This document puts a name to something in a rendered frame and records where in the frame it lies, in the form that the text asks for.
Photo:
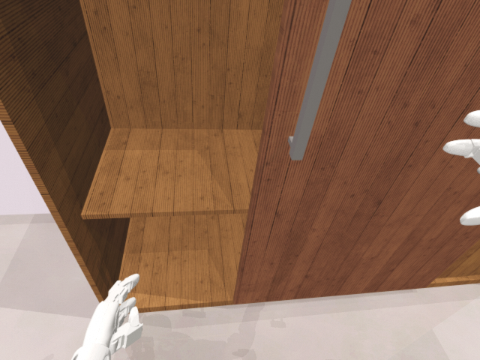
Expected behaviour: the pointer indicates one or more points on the robot left forearm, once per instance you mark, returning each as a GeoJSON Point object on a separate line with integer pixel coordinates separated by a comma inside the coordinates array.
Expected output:
{"type": "Point", "coordinates": [93, 351]}

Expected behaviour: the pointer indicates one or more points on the wardrobe door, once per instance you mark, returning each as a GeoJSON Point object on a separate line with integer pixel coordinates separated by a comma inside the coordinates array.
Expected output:
{"type": "Point", "coordinates": [466, 265]}
{"type": "Point", "coordinates": [375, 204]}

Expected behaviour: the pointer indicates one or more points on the robot left hand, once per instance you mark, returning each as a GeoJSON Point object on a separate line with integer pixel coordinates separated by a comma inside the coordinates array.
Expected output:
{"type": "Point", "coordinates": [109, 316]}

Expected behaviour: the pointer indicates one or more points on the robot right hand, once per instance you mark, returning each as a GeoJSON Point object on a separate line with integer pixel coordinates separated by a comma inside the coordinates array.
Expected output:
{"type": "Point", "coordinates": [469, 148]}

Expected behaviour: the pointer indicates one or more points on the handle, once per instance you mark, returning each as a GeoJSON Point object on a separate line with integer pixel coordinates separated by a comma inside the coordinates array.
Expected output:
{"type": "Point", "coordinates": [332, 28]}

